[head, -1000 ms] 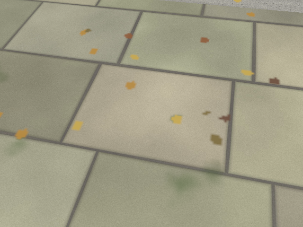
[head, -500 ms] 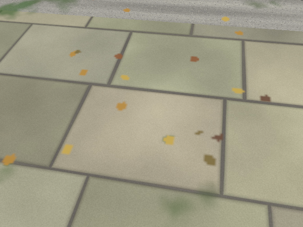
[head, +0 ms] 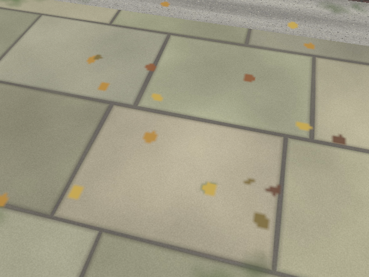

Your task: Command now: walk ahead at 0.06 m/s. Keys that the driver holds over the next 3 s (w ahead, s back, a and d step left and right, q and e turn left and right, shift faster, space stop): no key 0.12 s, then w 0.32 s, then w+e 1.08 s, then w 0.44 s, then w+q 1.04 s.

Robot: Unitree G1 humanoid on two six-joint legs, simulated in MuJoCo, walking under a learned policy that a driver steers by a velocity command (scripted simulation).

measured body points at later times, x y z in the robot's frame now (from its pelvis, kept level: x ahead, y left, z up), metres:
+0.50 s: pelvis +0.12 +0.02 +0.00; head +0.14 +0.02 +0.45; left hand +0.07 +0.30 -0.13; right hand +0.32 -0.24 -0.09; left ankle +0.18 +0.13 -0.73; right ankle +0.01 -0.14 -0.73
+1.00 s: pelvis +0.36 -0.02 -0.02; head +0.40 -0.04 +0.43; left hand +0.64 +0.16 -0.10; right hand +0.29 -0.30 -0.16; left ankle +0.19 +0.13 -0.72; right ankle +0.48 -0.13 -0.73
